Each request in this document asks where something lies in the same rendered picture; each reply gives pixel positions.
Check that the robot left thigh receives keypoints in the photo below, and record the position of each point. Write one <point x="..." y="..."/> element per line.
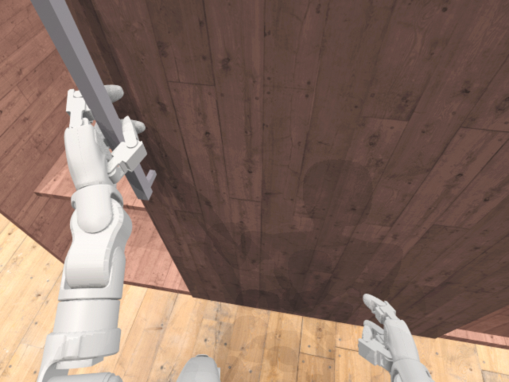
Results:
<point x="200" y="369"/>

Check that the wardrobe door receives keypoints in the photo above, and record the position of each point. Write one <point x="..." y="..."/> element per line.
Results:
<point x="495" y="323"/>
<point x="309" y="152"/>

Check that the robot left forearm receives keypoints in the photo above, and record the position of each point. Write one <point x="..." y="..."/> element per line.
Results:
<point x="86" y="324"/>

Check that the robot right forearm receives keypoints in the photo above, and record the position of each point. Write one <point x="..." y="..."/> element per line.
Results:
<point x="408" y="370"/>

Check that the robot left hand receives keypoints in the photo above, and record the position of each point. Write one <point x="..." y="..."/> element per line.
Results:
<point x="87" y="150"/>

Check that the robot right hand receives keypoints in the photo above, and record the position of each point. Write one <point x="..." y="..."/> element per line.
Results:
<point x="383" y="347"/>

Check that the handle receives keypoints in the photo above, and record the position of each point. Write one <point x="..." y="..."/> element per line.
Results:
<point x="61" y="27"/>

